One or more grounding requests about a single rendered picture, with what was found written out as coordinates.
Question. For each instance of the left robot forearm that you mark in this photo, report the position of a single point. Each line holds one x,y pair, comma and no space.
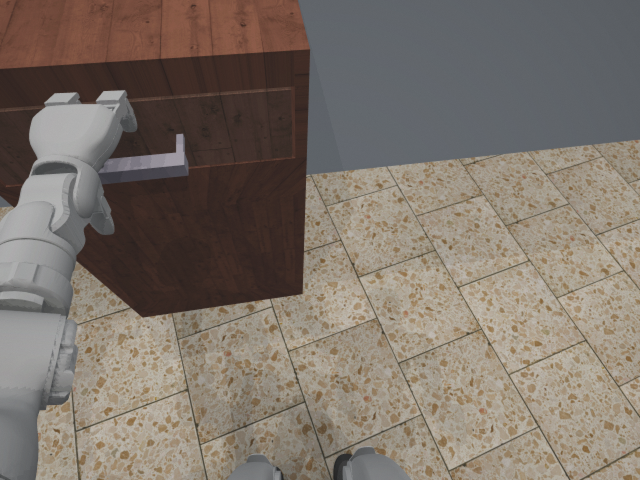
41,236

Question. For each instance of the drawer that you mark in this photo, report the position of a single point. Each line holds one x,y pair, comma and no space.
219,127

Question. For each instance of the left robot shin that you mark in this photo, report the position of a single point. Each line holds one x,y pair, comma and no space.
258,458

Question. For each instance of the cabinet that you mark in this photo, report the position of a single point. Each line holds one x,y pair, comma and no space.
226,234

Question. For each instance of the robot right thigh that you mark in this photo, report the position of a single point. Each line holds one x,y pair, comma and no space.
373,467

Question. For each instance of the left robot upper arm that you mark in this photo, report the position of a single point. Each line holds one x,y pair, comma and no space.
37,368

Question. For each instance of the handle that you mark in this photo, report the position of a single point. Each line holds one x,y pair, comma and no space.
146,167

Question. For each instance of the robot left hand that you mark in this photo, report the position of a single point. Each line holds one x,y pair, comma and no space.
88,132

